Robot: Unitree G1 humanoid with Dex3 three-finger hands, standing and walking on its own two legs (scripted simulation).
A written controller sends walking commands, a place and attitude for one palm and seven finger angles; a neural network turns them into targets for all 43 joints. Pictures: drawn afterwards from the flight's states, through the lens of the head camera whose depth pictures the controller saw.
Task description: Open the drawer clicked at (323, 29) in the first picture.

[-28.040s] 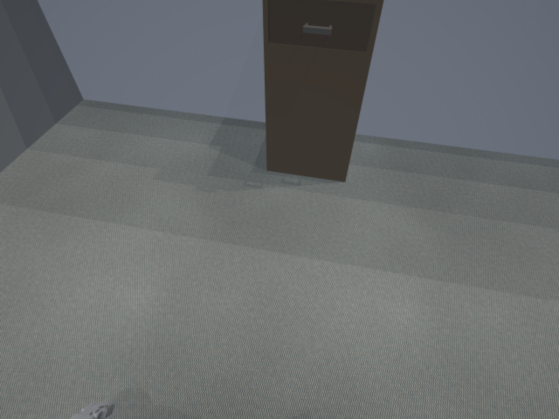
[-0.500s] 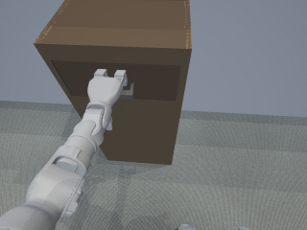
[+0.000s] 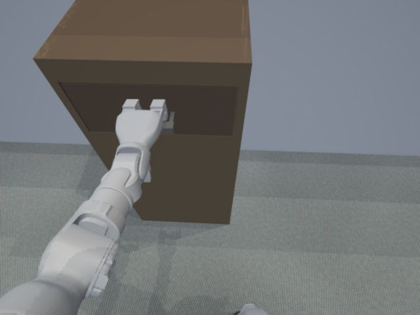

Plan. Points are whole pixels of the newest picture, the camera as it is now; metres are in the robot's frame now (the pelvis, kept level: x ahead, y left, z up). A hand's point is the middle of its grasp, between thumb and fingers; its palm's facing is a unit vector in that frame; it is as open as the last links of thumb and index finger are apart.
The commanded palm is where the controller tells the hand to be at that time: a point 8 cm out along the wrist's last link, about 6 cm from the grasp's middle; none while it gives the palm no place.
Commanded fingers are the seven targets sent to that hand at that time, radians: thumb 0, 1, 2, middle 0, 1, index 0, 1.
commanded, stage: lower the fingers behind the handle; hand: left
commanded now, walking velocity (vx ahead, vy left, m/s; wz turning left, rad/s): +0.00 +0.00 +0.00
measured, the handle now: (152, 121) +0.53 +0.13 +0.02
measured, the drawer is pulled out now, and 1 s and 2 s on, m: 0.00 0.00 0.00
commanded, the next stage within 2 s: lift the fingers back up to retry in 0.66 s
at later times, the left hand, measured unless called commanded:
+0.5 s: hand (146, 143) +0.47 +0.13 +0.02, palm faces +0.02 +0.00 -1.00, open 14.0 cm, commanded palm +0.43 +0.15 +0.05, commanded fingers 0.00 -0.50 0.30 -0.30 -1.20 -0.30 -1.20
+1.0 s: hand (145, 141) +0.47 +0.13 +0.03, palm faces -0.01 -0.02 -1.00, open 13.9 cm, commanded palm +0.44 +0.14 +0.09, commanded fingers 0.00 -0.50 0.30 -0.30 -1.20 -0.30 -1.20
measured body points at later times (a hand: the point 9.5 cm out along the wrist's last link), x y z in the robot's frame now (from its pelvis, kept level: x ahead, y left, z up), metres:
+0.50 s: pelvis -0.01 +0.01 -0.01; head +0.07 -0.01 +0.43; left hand +0.46 +0.13 +0.08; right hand +0.05 -0.26 -0.15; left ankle -0.03 +0.13 -0.71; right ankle +0.04 -0.11 -0.71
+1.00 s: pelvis -0.01 +0.01 -0.01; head +0.07 -0.01 +0.43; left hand +0.46 +0.13 +0.08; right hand +0.04 -0.25 -0.15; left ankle -0.03 +0.13 -0.71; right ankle +0.04 -0.11 -0.71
